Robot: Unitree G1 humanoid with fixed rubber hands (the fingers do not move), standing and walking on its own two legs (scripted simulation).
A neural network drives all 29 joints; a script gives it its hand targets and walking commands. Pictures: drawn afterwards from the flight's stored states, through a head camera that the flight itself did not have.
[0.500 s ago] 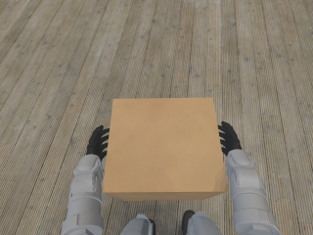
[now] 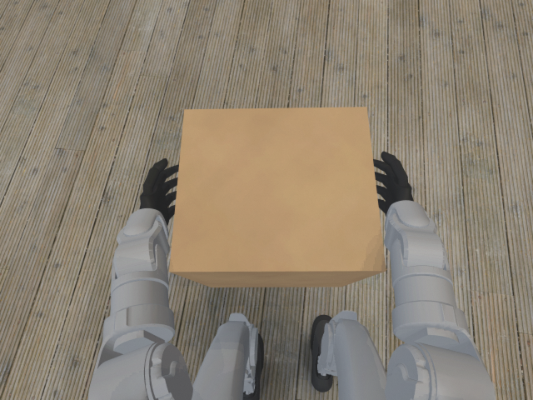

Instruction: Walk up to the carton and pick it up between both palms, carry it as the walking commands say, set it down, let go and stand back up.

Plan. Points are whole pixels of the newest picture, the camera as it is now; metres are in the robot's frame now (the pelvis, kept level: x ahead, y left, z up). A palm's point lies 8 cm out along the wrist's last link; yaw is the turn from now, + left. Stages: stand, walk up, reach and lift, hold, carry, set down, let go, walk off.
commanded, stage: set down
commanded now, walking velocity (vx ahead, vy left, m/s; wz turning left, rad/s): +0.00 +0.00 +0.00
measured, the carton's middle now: (275, 212) +0.42 +0.04 -0.15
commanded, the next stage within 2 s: none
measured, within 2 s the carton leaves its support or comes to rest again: neither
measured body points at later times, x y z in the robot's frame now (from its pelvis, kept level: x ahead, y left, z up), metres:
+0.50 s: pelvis +0.00 +0.01 -0.07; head +0.22 +0.00 +0.31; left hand +0.42 +0.22 -0.15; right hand +0.45 -0.15 -0.16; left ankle +0.05 +0.11 -0.62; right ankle +0.11 -0.10 -0.62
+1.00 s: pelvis -0.03 +0.00 -0.15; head +0.25 +0.00 +0.20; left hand +0.45 +0.22 -0.24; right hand +0.47 -0.15 -0.25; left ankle +0.05 +0.11 -0.62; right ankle +0.11 -0.10 -0.62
